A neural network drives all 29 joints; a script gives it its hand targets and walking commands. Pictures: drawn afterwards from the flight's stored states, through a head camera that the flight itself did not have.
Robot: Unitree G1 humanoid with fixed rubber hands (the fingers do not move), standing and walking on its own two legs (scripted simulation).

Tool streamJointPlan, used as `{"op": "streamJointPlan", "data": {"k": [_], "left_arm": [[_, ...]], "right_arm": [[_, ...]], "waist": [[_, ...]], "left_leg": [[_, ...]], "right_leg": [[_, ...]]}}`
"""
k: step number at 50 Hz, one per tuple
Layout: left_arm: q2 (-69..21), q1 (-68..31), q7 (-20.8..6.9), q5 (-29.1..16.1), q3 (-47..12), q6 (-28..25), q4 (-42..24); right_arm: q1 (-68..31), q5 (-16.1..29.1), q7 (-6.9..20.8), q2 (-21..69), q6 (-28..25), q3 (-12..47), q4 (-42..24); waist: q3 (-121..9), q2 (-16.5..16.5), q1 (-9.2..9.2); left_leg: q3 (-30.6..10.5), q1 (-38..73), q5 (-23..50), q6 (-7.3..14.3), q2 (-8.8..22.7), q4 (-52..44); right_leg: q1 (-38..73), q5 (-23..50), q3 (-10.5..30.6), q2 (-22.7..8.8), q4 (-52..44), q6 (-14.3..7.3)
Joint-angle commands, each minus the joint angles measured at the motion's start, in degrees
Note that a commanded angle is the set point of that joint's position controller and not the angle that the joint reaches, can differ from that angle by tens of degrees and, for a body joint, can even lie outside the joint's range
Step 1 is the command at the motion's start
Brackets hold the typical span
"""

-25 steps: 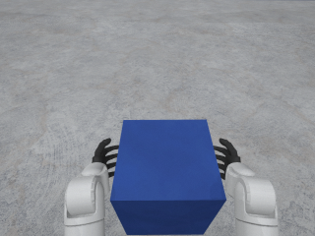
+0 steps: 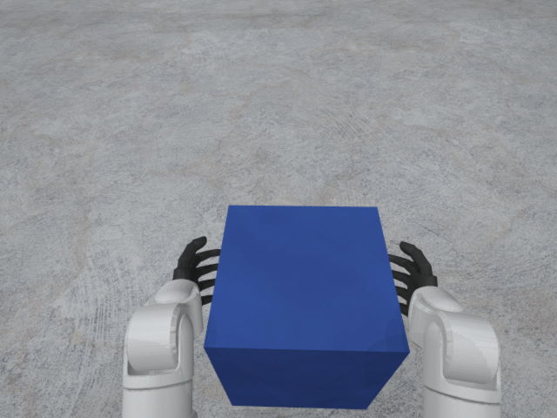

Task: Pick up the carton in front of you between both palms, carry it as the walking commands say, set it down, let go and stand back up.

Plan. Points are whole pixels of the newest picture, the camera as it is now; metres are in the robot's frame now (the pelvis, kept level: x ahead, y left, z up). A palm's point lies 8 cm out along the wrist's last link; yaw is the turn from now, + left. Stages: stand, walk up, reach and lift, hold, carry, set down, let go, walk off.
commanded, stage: carry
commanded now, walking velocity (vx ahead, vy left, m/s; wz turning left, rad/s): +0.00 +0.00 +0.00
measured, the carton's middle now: (300, 312) +0.29 +0.00 +0.00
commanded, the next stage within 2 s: hold in 1.84 s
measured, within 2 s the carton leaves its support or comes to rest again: neither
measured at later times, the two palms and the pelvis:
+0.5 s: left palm (186, 214) +0.40 +0.17 +0.09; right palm (386, 214) +0.39 -0.13 +0.09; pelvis +0.13 +0.02 +0.01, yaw -1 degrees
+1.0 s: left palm (188, 232) +0.40 +0.18 +0.05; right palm (375, 233) +0.39 -0.12 +0.05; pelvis +0.12 +0.03 +0.01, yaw -1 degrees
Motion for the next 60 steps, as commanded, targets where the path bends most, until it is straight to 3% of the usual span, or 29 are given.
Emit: {"op": "streamJointPlan", "data": {"k": [1,2,4,7,9,11,12,13,17,20,26,37,44,52,56,60], "left_arm": [[-55.33,-20.80,-15.74,-23.92,-40.05,-0.44,-3.89],[-56.49,-21.97,-15.79,-24.23,-40.21,-0.94,-4.84],[-57.03,-21.65,-15.91,-24.63,-40.36,-1.47,-6.10],[-55.62,-19.22,-16.00,-24.36,-40.65,-1.81,-7.35],[-54.01,-19.61,-15.98,-24.30,-40.85,-1.61,-8.41],[-52.14,-19.88,-15.85,-23.53,-40.43,-0.94,-7.56],[-51.32,-20.53,-15.83,-23.56,-40.69,-0.28,-7.64],[-50.78,-20.89,-15.78,-23.48,-40.80,0.42,-6.87],[-49.49,-20.69,-15.69,-22.78,-40.00,2.05,-2.48],[-50.62,-22.38,-15.89,-22.82,-40.19,1.87,-0.36],[-53.43,-24.30,-16.27,-22.57,-41.18,-1.30,1.92],[-50.28,-21.02,-16.04,-17.16,-38.83,-11.20,5.21],[-46.44,-20.32,-15.59,-11.78,-32.90,-18.16,12.50],[-48.02,-26.72,-16.40,-6.00,-24.47,-28.43,25.17],[-50.89,-29.05,-17.07,-5.23,-23.85,-31.81,28.35],[-52.65,-28.71,-17.35,-6.13,-25.63,-31.85,27.48]], "right_arm": [[-26.66,24.34,14.72,53.44,-1.12,44.10,-5.35],[-27.31,24.81,14.62,54.90,-1.67,44.81,-5.89],[-25.77,24.85,14.21,56.40,-2.63,45.52,-6.24],[-23.34,24.12,13.65,55.97,-3.09,45.52,-7.23],[-23.07,23.98,13.60,54.59,-2.80,45.35,-8.16],[-23.29,23.69,13.82,52.54,-1.81,44.54,-8.07],[-23.84,23.50,13.96,51.85,-1.45,44.03,-7.00],[-23.63,23.54,14.12,51.40,-0.96,43.34,-5.86],[-21.15,22.60,14.61,50.28,0.18,41.15,1.01],[-22.62,22.56,14.91,51.16,-0.14,40.75,3.11],[-25.24,22.37,15.16,53.85,-3.26,42.13,4.18],[-22.93,17.75,15.05,50.56,-13.03,40.80,6.89],[-22.05,12.02,14.61,46.55,-20.01,34.47,14.25],[-28.38,6.05,15.30,48.43,-30.18,26.20,26.73],[-30.59,5.20,16.00,51.31,-33.58,25.42,30.06],[-30.01,5.92,16.26,52.97,-33.67,27.02,29.34]], "waist": [[-24.29,-9.03,-0.04],[-23.33,-9.21,-0.13],[-24.53,-10.63,-0.10],[-26.05,-10.61,0.10],[-24.79,-9.05,-0.41],[-22.61,-6.77,-0.32],[-20.09,-3.35,0.27],[-18.96,-0.89,0.11],[-17.58,0.28,-0.24],[-17.82,0.03,-0.26],[-19.28,-1.29,-0.41],[-19.84,-1.92,-0.51],[-16.99,-2.08,-0.47],[-15.72,-2.50,-0.21],[-17.09,-2.47,-0.20],[-18.35,-2.39,-0.26]], "left_leg": [[-4.81,-12.65,-0.76,1.60,1.90,-0.93],[-3.66,-8.93,0.40,1.69,1.28,-7.82],[-1.51,-5.73,2.17,1.19,-0.38,-13.52],[0.99,-3.55,10.39,0.77,-0.05,-20.39],[2.40,1.11,22.64,0.42,0.97,-28.45],[0.42,4.50,28.52,0.20,5.15,-30.09],[-1.49,1.20,32.33,0.75,7.01,-27.49],[-1.37,-0.02,33.89,1.02,7.40,-26.20],[-1.17,-0.05,44.98,1.25,6.76,-23.83],[-0.95,1.05,49.59,1.53,6.54,-22.84],[-0.68,1.68,48.34,2.36,6.15,-21.63],[-1.13,1.53,42.88,3.00,5.97,-21.69],[-1.32,0.41,36.93,3.23,5.81,-23.80],[-1.72,-0.85,28.04,3.62,5.37,-26.20],[-1.74,-0.51,27.62,3.75,5.27,-26.21],[-1.66,-0.19,28.43,3.74,5.30,-25.86]], "right_leg": [[32.48,37.11,17.14,-17.76,-7.20,-3.84],[28.68,32.46,14.48,-15.89,-8.48,-2.08],[27.47,24.55,12.51,-15.14,-10.06,-2.25],[26.89,22.92,9.29,-14.00,-7.17,-2.59],[22.13,15.42,6.90,-11.78,-5.16,-0.96],[16.65,3.03,6.58,-10.12,-4.18,1.72],[16.62,2.06,6.05,-7.59,-3.33,3.16],[17.05,4.88,7.16,-7.84,-2.41,3.72],[16.95,17.58,7.92,-8.29,2.57,4.26],[16.16,18.02,7.60,-7.67,3.78,4.67],[16.53,16.68,7.61,-7.61,4.83,4.59],[16.68,12.52,7.97,-8.14,4.34,4.42],[15.40,8.05,8.39,-8.30,2.09,4.35],[14.56,1.71,8.80,-8.39,-0.39,4.04],[14.84,1.18,8.78,-8.37,-0.36,3.99],[14.97,1.71,8.73,-8.36,-0.05,4.09]]}}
